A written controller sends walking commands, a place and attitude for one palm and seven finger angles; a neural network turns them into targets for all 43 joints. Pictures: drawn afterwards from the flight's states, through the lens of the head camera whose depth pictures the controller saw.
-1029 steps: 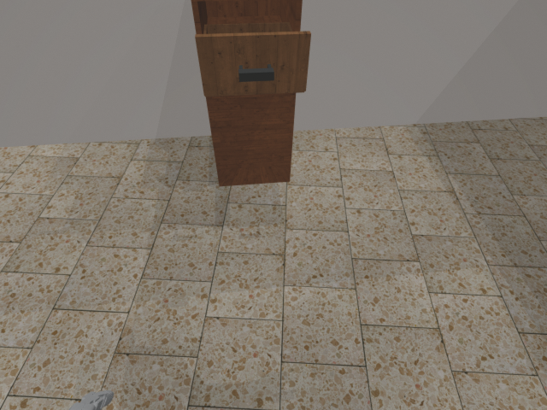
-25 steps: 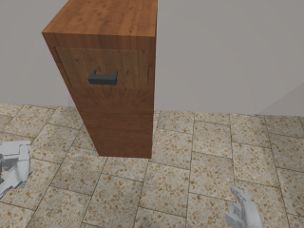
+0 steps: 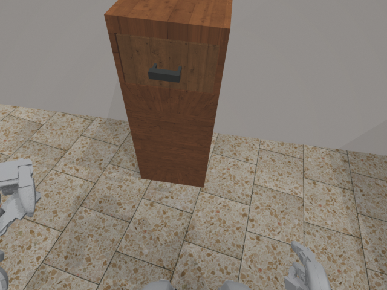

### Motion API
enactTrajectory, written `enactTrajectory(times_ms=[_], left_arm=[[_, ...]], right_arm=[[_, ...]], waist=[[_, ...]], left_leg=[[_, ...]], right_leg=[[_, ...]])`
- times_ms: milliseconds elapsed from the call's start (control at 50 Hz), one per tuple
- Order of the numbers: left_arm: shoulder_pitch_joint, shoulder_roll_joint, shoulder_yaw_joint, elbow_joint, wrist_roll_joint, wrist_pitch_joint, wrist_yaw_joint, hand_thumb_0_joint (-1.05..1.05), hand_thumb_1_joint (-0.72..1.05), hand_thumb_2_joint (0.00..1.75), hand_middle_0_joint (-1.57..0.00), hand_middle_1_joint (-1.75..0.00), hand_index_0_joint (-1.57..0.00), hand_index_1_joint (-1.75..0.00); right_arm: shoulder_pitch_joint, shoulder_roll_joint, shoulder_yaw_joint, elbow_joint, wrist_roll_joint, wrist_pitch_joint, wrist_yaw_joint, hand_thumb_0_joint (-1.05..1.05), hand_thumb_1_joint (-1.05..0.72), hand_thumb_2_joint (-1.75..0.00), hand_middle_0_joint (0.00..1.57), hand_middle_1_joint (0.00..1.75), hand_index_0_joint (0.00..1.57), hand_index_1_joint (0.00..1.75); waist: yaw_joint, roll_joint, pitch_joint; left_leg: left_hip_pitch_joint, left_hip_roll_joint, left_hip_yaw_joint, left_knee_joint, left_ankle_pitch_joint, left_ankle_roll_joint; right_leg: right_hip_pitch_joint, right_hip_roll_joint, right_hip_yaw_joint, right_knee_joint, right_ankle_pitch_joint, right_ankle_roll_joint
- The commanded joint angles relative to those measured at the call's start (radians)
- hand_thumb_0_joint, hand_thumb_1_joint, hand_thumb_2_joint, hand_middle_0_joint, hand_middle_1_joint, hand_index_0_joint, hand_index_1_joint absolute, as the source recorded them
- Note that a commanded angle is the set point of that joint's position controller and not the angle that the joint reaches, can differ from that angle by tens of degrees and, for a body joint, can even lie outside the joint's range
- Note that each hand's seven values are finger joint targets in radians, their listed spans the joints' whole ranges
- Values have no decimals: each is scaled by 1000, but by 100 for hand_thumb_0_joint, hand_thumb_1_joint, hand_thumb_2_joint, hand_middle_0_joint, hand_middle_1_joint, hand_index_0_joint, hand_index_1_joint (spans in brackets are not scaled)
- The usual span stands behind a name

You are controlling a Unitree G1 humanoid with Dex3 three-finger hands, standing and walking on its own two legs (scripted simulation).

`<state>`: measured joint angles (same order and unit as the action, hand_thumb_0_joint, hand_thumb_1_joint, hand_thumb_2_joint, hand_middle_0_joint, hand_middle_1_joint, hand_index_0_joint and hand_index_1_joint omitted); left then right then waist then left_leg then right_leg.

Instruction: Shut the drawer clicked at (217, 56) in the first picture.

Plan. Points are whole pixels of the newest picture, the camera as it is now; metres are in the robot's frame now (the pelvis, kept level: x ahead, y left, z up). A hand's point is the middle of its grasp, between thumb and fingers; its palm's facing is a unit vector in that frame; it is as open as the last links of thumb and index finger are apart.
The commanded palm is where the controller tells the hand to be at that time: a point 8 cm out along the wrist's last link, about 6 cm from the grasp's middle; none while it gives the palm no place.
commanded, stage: step back with the hand held close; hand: left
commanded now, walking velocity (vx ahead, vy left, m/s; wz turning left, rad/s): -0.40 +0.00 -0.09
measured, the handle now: (166, 71) +0.75 +0.14 +0.03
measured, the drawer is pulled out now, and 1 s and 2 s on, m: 0.00 0.00 0.00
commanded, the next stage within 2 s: stop stepping back and stand still in 0.08 s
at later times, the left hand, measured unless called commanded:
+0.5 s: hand (29, 262) +0.12 +0.21 +0.18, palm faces +0.31 -0.83 -0.46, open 3.2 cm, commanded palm +0.07 +0.25 +0.19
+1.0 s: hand out of the picture +0.09 +0.20 +0.17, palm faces +0.34 -0.85 -0.41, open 3.2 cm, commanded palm +0.03 +0.25 +0.19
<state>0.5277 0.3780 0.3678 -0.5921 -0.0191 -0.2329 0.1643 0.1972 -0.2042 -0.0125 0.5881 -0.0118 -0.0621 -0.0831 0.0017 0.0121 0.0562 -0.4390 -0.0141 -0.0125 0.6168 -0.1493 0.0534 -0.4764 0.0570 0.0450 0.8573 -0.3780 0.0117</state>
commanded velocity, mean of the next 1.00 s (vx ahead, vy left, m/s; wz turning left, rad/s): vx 0.05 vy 0.04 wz -0.01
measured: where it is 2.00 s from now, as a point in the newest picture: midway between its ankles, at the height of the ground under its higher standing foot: outside the picture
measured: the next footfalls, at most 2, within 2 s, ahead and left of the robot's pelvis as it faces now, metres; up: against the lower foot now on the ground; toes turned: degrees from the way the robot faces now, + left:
right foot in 0.28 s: -0.12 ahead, -0.12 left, +0.00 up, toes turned -8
left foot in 0.46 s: -0.03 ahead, +0.08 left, +0.00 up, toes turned -4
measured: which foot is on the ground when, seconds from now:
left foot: down 0.00-0.26, up 0.28-0.44, down 0.46-0.68, up 0.70-0.90, down 0.92-1.00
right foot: up 0.00-0.26, down 0.28-1.00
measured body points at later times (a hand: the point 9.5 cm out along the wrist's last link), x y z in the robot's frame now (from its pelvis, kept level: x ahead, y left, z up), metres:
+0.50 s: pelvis -0.09 -0.02 +0.01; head -0.09 -0.02 +0.46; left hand +0.10 +0.25 +0.20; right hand +0.02 -0.29 -0.08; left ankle -0.07 +0.09 -0.73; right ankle -0.18 -0.12 -0.72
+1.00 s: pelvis -0.12 -0.02 +0.01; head -0.11 -0.02 +0.46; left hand +0.07 +0.25 +0.19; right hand +0.02 -0.27 -0.08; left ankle -0.08 +0.11 -0.72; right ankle -0.16 -0.12 -0.72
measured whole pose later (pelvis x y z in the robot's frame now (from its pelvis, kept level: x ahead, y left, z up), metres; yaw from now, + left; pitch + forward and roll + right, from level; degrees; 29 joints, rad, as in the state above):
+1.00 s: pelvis -0.12 -0.02 +0.01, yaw -4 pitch -1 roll +1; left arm 0.58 0.33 0.33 -0.52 -0.02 -0.22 0.16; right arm 0.24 -0.22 -0.02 0.64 0.00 -0.09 -0.07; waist 0.01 -0.01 0.02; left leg -0.28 0.04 0.05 0.54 -0.24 -0.01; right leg -0.19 -0.02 -0.06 0.58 -0.37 -0.02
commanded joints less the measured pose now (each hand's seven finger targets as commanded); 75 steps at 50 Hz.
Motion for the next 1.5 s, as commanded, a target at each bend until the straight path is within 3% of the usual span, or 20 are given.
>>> enactTrajectory(times_ms=[0, 200, 280, 340, 420, 500, 600, 660, 680, 780, 840, 920, 960, 1000, 1020, 1060, 1180, 1280, 1380, 1480], left_arm=[[26, 190, 163, -216, -15, -75, 11, 0, 90, 90, -140, -160, -140, -160], [154, 202, 156, -280, -49, -56, 0, 0, 90, 90, -140, -160, -140, -160], [132, 291, 234, -269, -71, -59, 7, 0, 90, 90, -140, -160, -140, -160], [142, 168, 156, -149, -45, -24, -2, 0, 90, 90, -140, -160, -140, -160], [87, 144, 119, -68, -30, -22, 10, 0, 90, 90, -140, -160, -140, -160], [69, 168, 97, -149, -18, -35, 14, 0, 90, 90, -140, -160, -140, -160], [132, 205, 155, -249, -14, -33, 11, 0, 90, 90, -140, -160, -140, -160], [149, 189, 157, -180, -13, -37, 13, 0, 90, 90, -140, -160, -140, -160], [111, 161, 129, -171, -17, -44, 10, 0, 90, 90, -140, -160, -140, -160], [34, 129, 98, -50, -6, -57, 10, 0, 90, 90, -140, -160, -140, -160], [17, 112, 57, -63, -5, -50, 18, 0, 90, 90, -140, -160, -140, -160], [-10, 142, 71, -221, -8, -63, 16, 0, 90, 90, -140, -160, -140, -160], [28, 164, 99, -217, -5, -64, 7, 0, 90, 90, -140, -160, -140, -160], [52, 178, 123, -239, -5, -61, 5, 0, 90, 90, -140, -160, -140, -160], [-46, 12, -269, 656, 90, 131, -135, 0, 90, 90, -140, -160, -140, -160], [-15, -54, -273, 692, 64, 226, -159, 0, 90, 90, -132, -151, -132, -151], [-195, -13, -288, 989, 56, 232, -160, 0, 90, 90, -108, -125, -108, -125], [-216, -37, -317, 1258, 39, 247, -143, 0, 90, 90, -88, -104, -88, -104], [-177, -61, -321, 1450, 33, 244, -142, 0, 90, 90, -68, -82, -68, -82], [-167, -74, -333, 1571, 34, 242, -143, 0, 90, 90, -48, -60, -48, -60]], right_arm=[[-59, -121, -65, -153, -1, -96, 24, 0, -90, -90, 20, 30, 20, 30], [-40, -106, -40, -115, -7, -117, 52, 0, -90, -90, 20, 30, 20, 30], [-88, -99, -27, -121, 1, -60, 35, 0, -90, -90, 20, 30, 20, 30], [-74, -92, -32, -129, 31, -55, 23, 0, -90, -90, 20, 30, 20, 30], [-69, -119, -27, -108, 32, -83, 0, 0, -90, -90, 20, 30, 20, 30], [-28, -140, -41, -133, 25, -95, 19, 0, -90, -90, 20, 30, 20, 30], [-77, -134, -34, -143, 23, -93, 22, 0, -90, -90, 20, 30, 20, 30], [-70, -114, -59, -143, 18, -62, 24, 0, -90, -90, 20, 30, 20, 30], [-64, -133, -69, -135, 17, -58, 27, 0, -90, -90, 20, 30, 20, 30], [-56, -92, -25, -110, 12, -61, 14, 0, -90, -90, 20, 30, 20, 30], [-68, -100, -29, -111, 10, -87, 0, 0, -90, -90, 20, 30, 20, 30], [-61, -140, -41, -141, 17, -100, 5, 0, -90, -90, 20, 30, 20, 30], [-58, -115, -28, -128, 19, -104, 10, 0, -90, -90, 20, 30, 20, 30], [-63, -113, -26, -134, 19, -104, 14, 0, -90, -90, 20, 30, 20, 30], [-101, -296, -90, 103, 1, -107, 96, 0, -90, -90, 20, 30, 20, 30], [-2, -151, -63, 67, 10, -30, 90, 0, -90, -90, 20, 30, 20, 30], [-13, -151, -34, 92, -17, 34, 85, 0, -90, -90, 20, 30, 20, 30], [-18, -128, -13, 203, -19, 55, 78, 0, -90, -90, 20, 30, 20, 30], [35, -100, -14, 290, -14, 68, 65, 0, -90, -90, 20, 30, 20, 30], [93, -104, -24, 362, -7, 74, 58, 0, -90, -90, 20, 30, 20, 30]], waist=[[-5, 132, -165], [8, 270, -244], [11, -161, -137], [-20, -177, -109], [-24, -56, -133], [-9, 125, -219], [1, 102, -80], [-1, -200, -23], [-8, -192, 11], [-22, -116, -52], [-5, -112, -47], [7, 70, -119], [-3, 124, -119], [3, 123, -109], [-33, 47, -71], [-17, -36, -147], [-7, -296, -129], [3, 140, -58], [7, 224, -76], [-1, 82, -34]], left_leg=[[-34, 339, -329, -410, -372, 130], [197, 149, -70, -404, -253, -52], [65, -9, 22, 393, -219, -88], [-98, 67, -17, 238, -179, -63], [220, 20, 69, -262, 53, -10], [535, 231, -204, -142, 625, 110], [-12, 147, -106, -296, -296, 34], [-145, -8, 30, 244, -323, -41], [-177, 6, 7, 418, -298, -48], [15, 63, 53, 129, -170, -28], [210, 21, 111, -119, -88, -16], [334, 195, -129, -192, 172, 56], [265, 168, -91, -203, 224, 34], [208, 139, -34, -185, 173, 10], [119, 116, 8, -16, 283, -9], [164, 99, 31, 18, 87, -36], [141, 78, -13, -9, 166, -11], [154, 106, -62, -160, 120, -4], [157, 115, -99, -256, -87, -5], [186, 127, -113, -306, -170, -6]], right_leg=[[83, 13, 44, 344, -79, 7], [321, 35, -154, -519, -90, -49], [64, -414, 210, -715, 187, -195], [305, -337, 97, -494, 551, -170], [327, -222, 0, -317, 664, -53], [25, -69, -69, -163, 50, 13], [386, -74, -85, -406, 2, -27], [246, -359, 444, -713, -433, -195], [206, -414, 477, -735, -345, -230], [212, -293, 103, -575, 91, -167], [183, -241, 50, -528, 94, -112], [166, -102, -29, -330, 219, 11], [228, -86, -65, -324, 249, 6], [286, -91, -52, -374, 282, -4], [210, -173, -71, -245, 500, -15], [197, -211, -8, -316, 455, -34], [247, -210, -38, -335, 452, -50], [258, -149, -57, -372, 150, -33], [316, -134, -77, -438, 91, -47], [287, -139, -85, -486, 70, -50]])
